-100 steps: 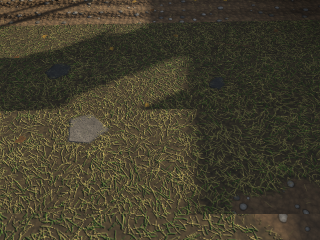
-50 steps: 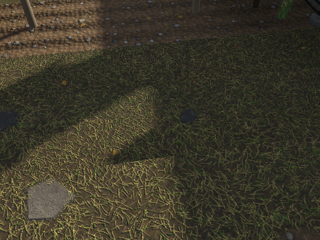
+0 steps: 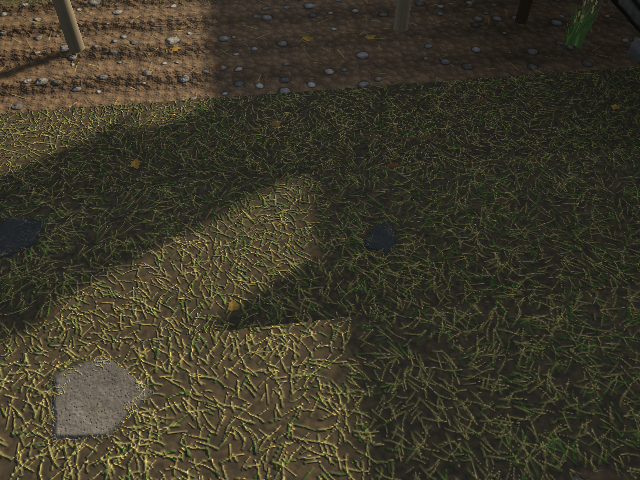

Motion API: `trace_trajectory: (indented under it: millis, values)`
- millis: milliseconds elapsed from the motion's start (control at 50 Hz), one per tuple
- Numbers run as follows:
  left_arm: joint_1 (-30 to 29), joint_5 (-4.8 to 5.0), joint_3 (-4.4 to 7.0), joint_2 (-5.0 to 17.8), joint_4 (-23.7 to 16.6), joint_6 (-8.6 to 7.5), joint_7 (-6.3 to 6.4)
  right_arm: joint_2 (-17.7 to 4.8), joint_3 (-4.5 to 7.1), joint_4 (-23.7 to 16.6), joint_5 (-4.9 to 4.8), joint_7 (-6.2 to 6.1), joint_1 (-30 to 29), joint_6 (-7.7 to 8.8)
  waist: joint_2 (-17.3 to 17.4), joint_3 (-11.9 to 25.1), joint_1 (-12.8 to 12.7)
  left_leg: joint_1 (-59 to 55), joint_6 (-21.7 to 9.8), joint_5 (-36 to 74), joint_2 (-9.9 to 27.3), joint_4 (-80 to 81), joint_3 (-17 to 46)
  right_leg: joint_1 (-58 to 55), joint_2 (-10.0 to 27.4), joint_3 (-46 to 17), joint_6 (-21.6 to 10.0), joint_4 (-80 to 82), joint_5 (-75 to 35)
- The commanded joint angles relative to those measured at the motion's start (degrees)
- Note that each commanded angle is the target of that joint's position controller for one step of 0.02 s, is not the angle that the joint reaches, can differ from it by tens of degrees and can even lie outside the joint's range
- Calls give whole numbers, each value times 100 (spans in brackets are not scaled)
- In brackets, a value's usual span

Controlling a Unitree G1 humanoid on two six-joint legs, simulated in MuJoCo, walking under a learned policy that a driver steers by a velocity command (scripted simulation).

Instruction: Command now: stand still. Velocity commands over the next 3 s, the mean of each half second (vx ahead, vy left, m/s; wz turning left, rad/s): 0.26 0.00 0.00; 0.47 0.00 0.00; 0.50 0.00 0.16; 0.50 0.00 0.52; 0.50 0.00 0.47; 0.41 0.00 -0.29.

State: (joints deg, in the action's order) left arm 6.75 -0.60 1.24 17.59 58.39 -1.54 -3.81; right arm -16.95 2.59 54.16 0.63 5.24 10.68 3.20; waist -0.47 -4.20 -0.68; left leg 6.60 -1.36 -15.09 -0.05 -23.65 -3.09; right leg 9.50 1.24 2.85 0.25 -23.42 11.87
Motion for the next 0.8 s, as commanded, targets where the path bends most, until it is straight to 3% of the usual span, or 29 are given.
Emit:
trace_trajectory:
  millis: [20, 60, 100, 120, 160, 200, 240, 280, 320, 340, 360, 380, 400, 420, 440, 460, 480, 500, 520, 540, 560, 580, 600, 620, 640, 680, 740, 780, 800]
  values:
    - [-57, 2, 129, 756, -176, -47, 12, -794, 148, -179, -4, -11, 90, 48, 77, 337, 6, 127, -117, 1136, 229, 425, 283, -187, 71, -126, -138, 275, -778]
    - [78, -18, 142, 785, -92, -28, 21, -821, 155, -92, 12, -22, 242, 29, 98, 302, 14, 128, -164, 554, 251, 554, 332, -184, 55, -116, -154, 325, -267]
    - [178, -176, 273, 1017, -89, -20, 129, -1189, 313, -7, 181, -128, 543, 17, 328, -116, 140, 257, -633, -1680, 517, 955, 775, 289, -51, -79, -327, 120, 1452]
    - [112, -240, 278, 910, -129, -54, 198, -1185, 342, 43, 254, -215, 798, 57, 508, -299, 272, 94, -951, -2323, 885, 1218, 1285, 739, -63, -118, -412, -187, 1749]
    - [-79, -312, 220, 488, -279, -191, 325, -918, 282, 126, 233, -455, 1129, 153, 843, -443, 426, -682, -1507, -2484, 1857, 1649, 2315, 1591, -3, -80, -491, -881, 1230]
    - [-304, -356, 166, 229, -483, -319, 409, -592, 154, 39, 218, -643, 1038, 221, 701, -387, 478, -950, -1578, -1906, 2151, 1832, 2468, 1809, 198, -358, -569, -1399, 1423]
    - [-70, -340, 194, 280, -504, -370, 378, -660, 119, -129, 188, -713, 583, 212, 546, -386, 220, -531, -1259, -1615, 1731, 1854, 1725, 1088, 120, -112, -601, -1136, 1384]
    - [411, -284, 222, 260, -353, -473, 269, -931, 167, -161, 199, -626, 269, 70, 433, -490, -75, 442, -1202, -1594, 1308, 1593, 1059, -311, -192, 292, -548, -346, 276]
    - [1381, -317, 243, 189, -144, -610, 157, -854, 150, -50, 462, -449, 352, -16, 278, -292, -415, 1274, -1306, -1423, 1010, 429, 718, -1483, -324, 300, -509, -430, 248]
    - [2133, -420, 281, 318, 13, -676, 184, -635, 114, -8, 607, -375, 472, 27, -363, -44, -615, 1720, -1068, -1113, 504, -1174, 343, -1994, 81, -360, -725, -206, 229]
    - [3055, -455, 315, 808, 10, -732, 266, 7, -31, -326, 597, -267, 213, 154, -1452, 440, -918, 3116, -550, -1956, -420, -3220, 342, -2935, 1450, -3240, -1944, 824, 351]
    - [3170, -492, 300, 802, 35, -770, 232, 36, -10, -438, 407, -270, -127, 330, -833, -298, -1091, 4146, -661, -2007, -370, -4193, 1555, -2661, 2005, -3991, -2312, 1395, 1010]
    - [2566, -435, 229, 525, -51, -779, 188, -164, 29, -369, 322, -338, -22, 415, -294, -651, -697, 4449, -678, -1415, -86, -4853, 1649, -2337, 2096, -3463, -2168, 1361, 1231]
    - [2176, -420, 131, 196, -150, -700, 167, -450, 124, -243, 344, -403, 203, 427, 117, -482, -450, 4224, -662, -1045, 117, -5120, 1377, -2013, 1875, -2879, -2032, 1305, 1167]
    - [2057, -433, 38, 9, -163, -666, 175, -307, 88, -303, 386, -426, 278, 400, 110, -483, -283, 3978, -665, -706, 327, -4962, 1236, -1668, 1698, -2320, -1893, 1302, 615]
    - [1835, -483, -44, -197, -235, -618, 242, -24, 4, -362, 442, -394, 184, 311, 175, -705, -120, 3706, -613, -286, 572, -4555, 1166, -1142, 1472, -1724, -1691, 1262, 9]
    - [1809, -490, -120, -420, -224, -582, 309, 148, -41, -427, 466, -338, 85, 206, 170, -648, -37, 3330, -551, 230, 683, -4087, 1036, -648, 1187, -1266, -1498, 1320, -181]
    - [1972, -435, -129, -436, -186, -590, 350, 179, -55, -490, 429, -288, 28, 130, -33, -590, -78, 3080, -431, 500, 689, -3680, 824, -389, 1042, -1058, -1467, 1430, -326]
    - [2109, -557, -163, -488, -152, -566, 400, 357, -161, -551, 503, -194, 101, 78, -31, -521, -97, 2922, -362, 1216, 698, -3701, 768, -132, 913, -882, -1414, 1186, -337]
    - [2280, -560, -145, -407, -97, -578, 366, 393, -189, -609, 491, -138, 90, 47, -54, -487, -123, 2907, -283, 1548, 654, -3525, 609, 97, 866, -791, -1501, 1059, -561]
    - [2481, -645, -213, -562, -2, -684, 444, 379, -223, -767, 589, -197, -126, 49, 77, -373, -215, 3581, -179, 2761, 834, -2509, 1051, -570, 836, -876, -1424, 824, -440]
    - [2840, -589, -206, -489, 139, -723, 450, 366, -226, -842, 540, -241, -329, 49, -51, -389, -376, 3791, -54, 3434, 829, -2003, 980, -766, 809, -872, -1468, 586, -653]
    - [2767, -557, -210, -430, 128, -726, 433, 302, -255, -949, 478, -265, -478, 63, 35, -197, -407, 3224, -68, 4427, 730, -1084, 767, -257, 453, -585, -1289, 221, -399]
    - [2854, -548, -237, -356, 142, -664, 354, 418, -283, -977, 482, -263, -530, 26, -207, -233, -402, 2414, -96, 4696, 613, -1125, 427, 620, 332, -528, -1298, 220, -146]
    - [2957, -595, -257, -408, 187, -621, 267, 382, -304, -1058, 489, -228, -603, -30, -194, -356, -415, 2110, -143, 4698, 622, -1238, 424, 1061, 444, -673, -1341, 116, 133]
    - [3180, -530, -307, -522, 245, -629, 193, 164, -280, -1191, 529, -219, -768, -94, 25, -640, -381, 2395, -225, 4257, 671, -1062, 559, 799, 706, -1049, -1415, -143, 227]
    - [3873, -370, -326, -480, 455, -577, 344, 83, -272, -1331, 480, -234, -1605, -103, 59, -775, -776, 3306, -189, 3586, 752, -161, 579, -708, 751, -1323, -1216, -800, 63]
    - [3920, -265, -298, -380, 447, -469, 371, 200, -342, -1226, 507, -226, -1689, -61, 18, -727, -828, 2540, -169, 3319, 731, 276, 422, -576, 566, -1271, -1092, -1102, -14]
    - [3895, -289, -242, -204, 447, -404, 330, 173, -351, -1094, 494, -241, -1519, -67, 31, -702, -762, 2059, -152, 3356, 751, 386, 424, -520, 551, -1302, -1075, -1303, -308]
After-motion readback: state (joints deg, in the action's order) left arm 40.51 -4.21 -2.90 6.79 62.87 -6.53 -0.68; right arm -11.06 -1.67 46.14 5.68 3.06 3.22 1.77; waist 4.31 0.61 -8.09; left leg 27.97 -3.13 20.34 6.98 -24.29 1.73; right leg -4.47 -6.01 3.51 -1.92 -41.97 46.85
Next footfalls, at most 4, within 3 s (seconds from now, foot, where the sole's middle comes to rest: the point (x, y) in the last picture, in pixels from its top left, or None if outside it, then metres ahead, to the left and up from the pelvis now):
0.86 left None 0.51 0.09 -0.95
1.24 right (397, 376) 0.81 -0.17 -0.95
1.84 left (295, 341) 0.91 0.10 -0.95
2.16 right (332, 277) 1.25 -0.01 -1.12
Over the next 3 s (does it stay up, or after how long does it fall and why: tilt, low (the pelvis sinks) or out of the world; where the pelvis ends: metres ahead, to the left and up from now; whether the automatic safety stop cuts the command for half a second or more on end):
stays up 1.41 0.30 -0.34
